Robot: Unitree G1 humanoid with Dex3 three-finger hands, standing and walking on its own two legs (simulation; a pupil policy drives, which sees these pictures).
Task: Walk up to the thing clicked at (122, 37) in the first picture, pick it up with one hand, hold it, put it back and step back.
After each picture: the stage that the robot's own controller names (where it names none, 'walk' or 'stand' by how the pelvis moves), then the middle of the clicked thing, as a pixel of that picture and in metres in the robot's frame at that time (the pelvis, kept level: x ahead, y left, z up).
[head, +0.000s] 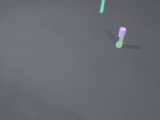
stand; (120, 37) +1.47 -0.48 -0.66
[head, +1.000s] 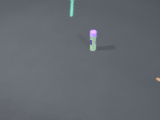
walk; (93, 40) +1.41 -0.05 -0.63
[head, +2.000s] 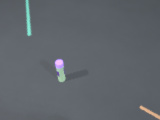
walk; (60, 71) +0.92 +0.23 -0.64
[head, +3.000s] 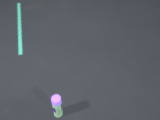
walk; (57, 106) +0.58 +0.18 -0.63
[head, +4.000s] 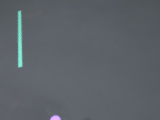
stand; out of the picture +0.44 +0.18 -0.65
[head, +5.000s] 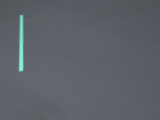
stand; out of the picture +0.43 +0.17 -0.65
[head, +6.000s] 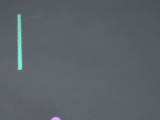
stand; out of the picture +0.45 +0.18 -0.66
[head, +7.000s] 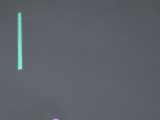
stand; out of the picture +0.43 +0.18 -0.66
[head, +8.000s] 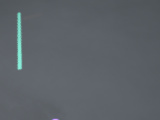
stand; out of the picture +0.43 +0.18 -0.66
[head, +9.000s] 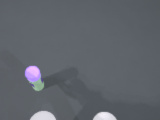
go down; (35, 79) +0.47 +0.21 -0.44
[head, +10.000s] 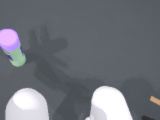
go down; (13, 50) +0.50 +0.26 -0.26
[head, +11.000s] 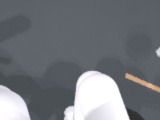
close in; out of the picture +0.48 +0.31 -0.17
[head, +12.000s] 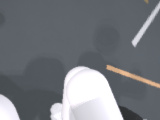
close; out of the picture +0.47 +0.32 -0.16
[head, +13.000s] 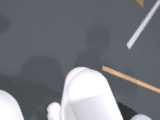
lift; out of the picture +0.44 +0.31 -0.16
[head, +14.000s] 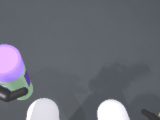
lift; (15, 78) +0.34 +0.21 -0.01
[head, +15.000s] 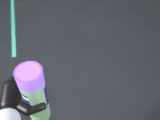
hold; (35, 96) +0.31 +0.16 +0.03
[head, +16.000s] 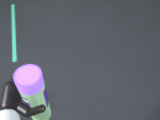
hold; (36, 98) +0.31 +0.16 +0.03
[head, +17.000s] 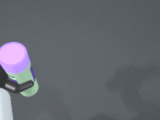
crouch; (22, 74) +0.39 +0.18 -0.02
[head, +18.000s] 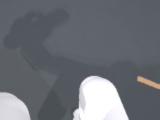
lower; out of the picture +0.50 +0.29 -0.06
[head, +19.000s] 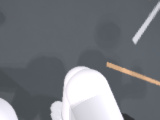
lower; out of the picture +0.45 +0.33 -0.15
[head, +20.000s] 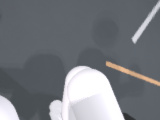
lower; out of the picture +0.44 +0.34 -0.16
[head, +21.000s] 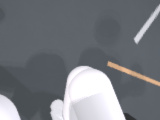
lower; out of the picture +0.44 +0.33 -0.16
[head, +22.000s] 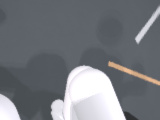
lower; out of the picture +0.44 +0.33 -0.16
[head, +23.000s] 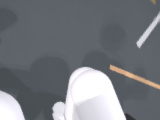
open; out of the picture +0.45 +0.30 -0.17
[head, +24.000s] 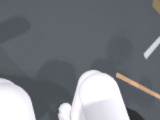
stand; out of the picture +0.45 +0.30 -0.18
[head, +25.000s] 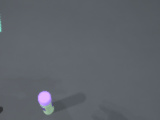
stand; (46, 104) +0.44 +0.19 -0.51
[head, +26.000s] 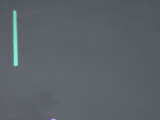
stand; out of the picture +0.42 +0.18 -0.60
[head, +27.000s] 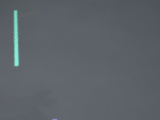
stand; out of the picture +0.42 +0.18 -0.60
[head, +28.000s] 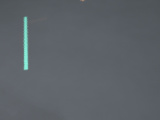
stand; out of the picture +0.44 +0.16 -0.65
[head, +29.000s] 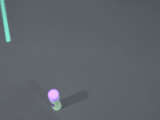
walk; (55, 100) +0.50 +0.18 -0.63
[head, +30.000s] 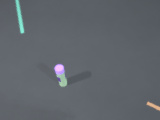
walk; (61, 76) +0.76 +0.22 -0.63
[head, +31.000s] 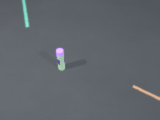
stand; (60, 59) +1.06 +0.20 -0.64
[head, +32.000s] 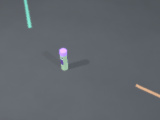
stand; (64, 59) +1.07 +0.19 -0.65
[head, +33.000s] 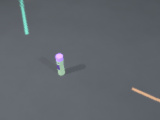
stand; (60, 64) +1.07 +0.21 -0.66
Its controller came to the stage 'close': yes
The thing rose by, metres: 0.67
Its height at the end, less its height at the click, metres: +0.00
